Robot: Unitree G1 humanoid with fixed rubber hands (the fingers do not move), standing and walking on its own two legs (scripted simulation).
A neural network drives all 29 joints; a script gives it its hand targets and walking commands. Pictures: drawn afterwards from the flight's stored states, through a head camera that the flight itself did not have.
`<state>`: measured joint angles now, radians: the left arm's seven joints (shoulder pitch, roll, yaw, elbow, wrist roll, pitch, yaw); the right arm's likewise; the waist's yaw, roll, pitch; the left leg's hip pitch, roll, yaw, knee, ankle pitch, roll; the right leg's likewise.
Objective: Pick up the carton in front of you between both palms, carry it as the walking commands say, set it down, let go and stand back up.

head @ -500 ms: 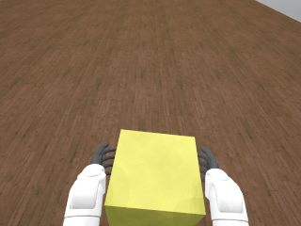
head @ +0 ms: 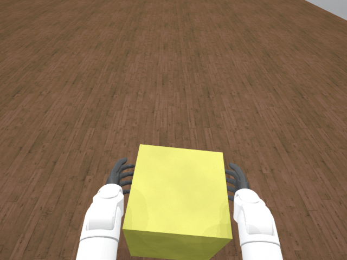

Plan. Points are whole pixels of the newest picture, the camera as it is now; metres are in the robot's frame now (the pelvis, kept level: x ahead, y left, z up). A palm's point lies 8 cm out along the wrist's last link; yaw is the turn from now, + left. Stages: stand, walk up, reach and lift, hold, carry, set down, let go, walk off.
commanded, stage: carry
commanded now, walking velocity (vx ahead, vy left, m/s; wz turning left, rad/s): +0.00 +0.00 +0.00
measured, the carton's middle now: (174, 206) +0.30 +0.01 -0.05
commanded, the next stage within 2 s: hold in 0.40 s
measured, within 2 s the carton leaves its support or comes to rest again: neither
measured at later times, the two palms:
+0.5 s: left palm (106, 196) +0.27 +0.16 +0.04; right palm (237, 198) +0.27 -0.14 +0.04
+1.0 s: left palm (108, 209) +0.23 +0.15 +0.05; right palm (243, 196) +0.28 -0.15 +0.04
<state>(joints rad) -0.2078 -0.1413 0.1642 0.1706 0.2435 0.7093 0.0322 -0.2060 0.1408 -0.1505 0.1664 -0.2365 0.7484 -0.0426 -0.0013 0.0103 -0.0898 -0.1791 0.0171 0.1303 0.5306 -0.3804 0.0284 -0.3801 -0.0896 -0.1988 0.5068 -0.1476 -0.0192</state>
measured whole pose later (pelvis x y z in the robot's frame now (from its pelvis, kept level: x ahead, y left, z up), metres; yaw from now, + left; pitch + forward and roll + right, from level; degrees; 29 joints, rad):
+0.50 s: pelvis -0.01 +0.00 +0.01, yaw +4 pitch -3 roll -1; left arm -0.21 -0.14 0.16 0.22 0.25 0.67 0.02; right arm -0.17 0.14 -0.15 0.12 -0.23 0.74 -0.04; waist -0.03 0.04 0.01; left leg -0.08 -0.01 0.06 0.45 -0.32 0.04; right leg -0.24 -0.04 -0.04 0.40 -0.11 0.01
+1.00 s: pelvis -0.03 -0.05 +0.01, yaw +9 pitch -8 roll +0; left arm -0.28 -0.16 0.25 0.32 0.28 0.64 0.00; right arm -0.25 0.15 -0.19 0.23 -0.29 0.73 -0.02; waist -0.01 0.06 0.05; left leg -0.02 0.01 -0.05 0.42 -0.27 -0.01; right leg -0.14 0.00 -0.06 0.37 -0.09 -0.02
